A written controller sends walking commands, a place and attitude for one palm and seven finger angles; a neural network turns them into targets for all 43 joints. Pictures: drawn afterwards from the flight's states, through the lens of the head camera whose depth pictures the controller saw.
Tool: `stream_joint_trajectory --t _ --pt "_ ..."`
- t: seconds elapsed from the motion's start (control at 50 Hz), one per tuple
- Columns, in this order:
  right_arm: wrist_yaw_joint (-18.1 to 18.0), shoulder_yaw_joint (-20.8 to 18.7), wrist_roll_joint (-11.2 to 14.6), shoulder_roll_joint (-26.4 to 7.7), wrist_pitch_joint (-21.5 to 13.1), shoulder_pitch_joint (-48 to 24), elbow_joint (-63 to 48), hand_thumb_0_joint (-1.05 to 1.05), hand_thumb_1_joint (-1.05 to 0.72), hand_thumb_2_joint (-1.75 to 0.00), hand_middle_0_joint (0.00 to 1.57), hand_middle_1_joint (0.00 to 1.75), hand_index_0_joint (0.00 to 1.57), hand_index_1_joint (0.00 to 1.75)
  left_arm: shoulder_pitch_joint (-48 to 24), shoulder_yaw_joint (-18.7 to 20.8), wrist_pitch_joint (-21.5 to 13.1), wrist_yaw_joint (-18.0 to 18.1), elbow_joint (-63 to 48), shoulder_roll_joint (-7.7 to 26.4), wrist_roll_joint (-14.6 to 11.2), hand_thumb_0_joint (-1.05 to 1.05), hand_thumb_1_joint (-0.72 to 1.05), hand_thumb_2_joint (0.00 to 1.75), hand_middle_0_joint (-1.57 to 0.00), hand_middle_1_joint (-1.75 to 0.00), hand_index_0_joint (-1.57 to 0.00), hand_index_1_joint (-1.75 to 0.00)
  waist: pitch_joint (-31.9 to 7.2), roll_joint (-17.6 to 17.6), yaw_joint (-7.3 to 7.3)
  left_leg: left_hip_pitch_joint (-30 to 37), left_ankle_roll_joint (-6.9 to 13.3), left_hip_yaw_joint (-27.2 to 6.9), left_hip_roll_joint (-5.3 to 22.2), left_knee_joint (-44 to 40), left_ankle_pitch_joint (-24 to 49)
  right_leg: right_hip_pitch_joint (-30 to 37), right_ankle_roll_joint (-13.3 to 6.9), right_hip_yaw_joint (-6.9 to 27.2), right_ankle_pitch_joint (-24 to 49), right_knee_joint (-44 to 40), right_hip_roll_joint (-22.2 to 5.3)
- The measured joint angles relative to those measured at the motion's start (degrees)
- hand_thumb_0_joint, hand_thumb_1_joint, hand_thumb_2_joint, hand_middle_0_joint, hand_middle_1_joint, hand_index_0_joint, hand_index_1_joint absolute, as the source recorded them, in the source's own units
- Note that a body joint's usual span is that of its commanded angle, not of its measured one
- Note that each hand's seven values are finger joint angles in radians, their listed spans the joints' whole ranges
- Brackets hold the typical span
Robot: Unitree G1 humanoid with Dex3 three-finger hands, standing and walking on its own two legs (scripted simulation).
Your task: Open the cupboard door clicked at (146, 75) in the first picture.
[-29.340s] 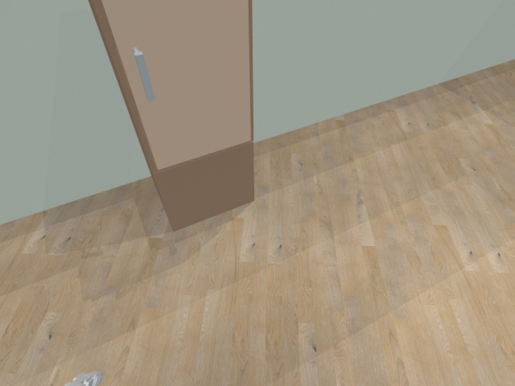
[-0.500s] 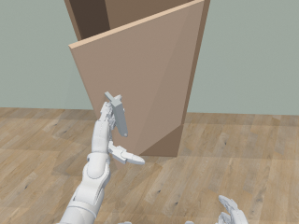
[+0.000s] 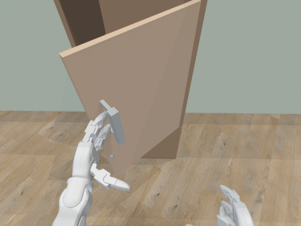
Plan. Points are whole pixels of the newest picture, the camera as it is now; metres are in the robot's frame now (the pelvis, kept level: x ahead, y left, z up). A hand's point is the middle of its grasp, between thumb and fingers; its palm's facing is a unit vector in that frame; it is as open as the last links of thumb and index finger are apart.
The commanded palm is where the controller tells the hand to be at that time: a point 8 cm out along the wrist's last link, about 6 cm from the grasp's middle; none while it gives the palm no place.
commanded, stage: slide the hand sideways off the handle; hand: left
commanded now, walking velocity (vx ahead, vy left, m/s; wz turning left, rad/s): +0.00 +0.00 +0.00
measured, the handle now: (112, 123) +0.36 +0.13 +0.08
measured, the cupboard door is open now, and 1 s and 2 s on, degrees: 43 43 43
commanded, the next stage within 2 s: draw the hand back to the body in 0.54 s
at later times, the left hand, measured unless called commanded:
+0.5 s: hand (89, 174) +0.22 +0.16 +0.07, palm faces +0.02 -1.00 -0.06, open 16.3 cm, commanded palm +0.19 +0.22 +0.07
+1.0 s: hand (67, 175) +0.21 +0.19 +0.10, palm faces +0.04 -1.00 -0.08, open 16.3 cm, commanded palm +0.17 +0.25 +0.11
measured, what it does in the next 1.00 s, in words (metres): stands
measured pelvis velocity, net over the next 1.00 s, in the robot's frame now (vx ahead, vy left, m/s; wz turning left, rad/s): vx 0.01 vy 0.01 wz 0.02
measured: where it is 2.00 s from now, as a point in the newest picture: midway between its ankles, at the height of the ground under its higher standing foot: outside the picture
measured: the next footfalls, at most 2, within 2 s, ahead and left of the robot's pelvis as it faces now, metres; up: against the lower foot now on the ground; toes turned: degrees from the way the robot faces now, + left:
none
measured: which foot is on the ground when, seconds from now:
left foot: down 0.00-1.00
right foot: down 0.00-1.00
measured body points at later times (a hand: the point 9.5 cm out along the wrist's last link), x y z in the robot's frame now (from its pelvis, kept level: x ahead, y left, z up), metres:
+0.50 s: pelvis +0.01 -0.01 -0.01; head +0.05 -0.02 +0.44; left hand +0.22 +0.21 +0.07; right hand +0.20 -0.23 -0.08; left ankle -0.01 +0.13 -0.70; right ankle +0.03 -0.13 -0.70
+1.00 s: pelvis +0.01 +0.01 +0.00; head +0.02 +0.00 +0.45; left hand +0.20 +0.25 +0.11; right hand +0.19 -0.21 -0.07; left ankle -0.01 +0.13 -0.70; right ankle +0.03 -0.13 -0.70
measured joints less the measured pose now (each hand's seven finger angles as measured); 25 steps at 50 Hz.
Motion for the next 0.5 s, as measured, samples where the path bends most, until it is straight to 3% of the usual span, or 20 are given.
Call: stream_joint_trajectory --t 0.5 --pt "-1.78 -0.74 1.15 -1.32 -3.61 1.07 -1.72 0.02 -0.9 -0.9 0.2 0.3 0.2 0.3 15.51 8.11 -1.5 -10.42 -11.04 4.47 -6.85 -0.01 -0.5 0.3 -0.15 -0.3 -0.15 -0.3 -1.67 0.8 0.24 -3.43 -0.75 -2.04 0.6 4.79 -3.35 -2.48 -0.57 -1.88 -3.44 4.0 0.42"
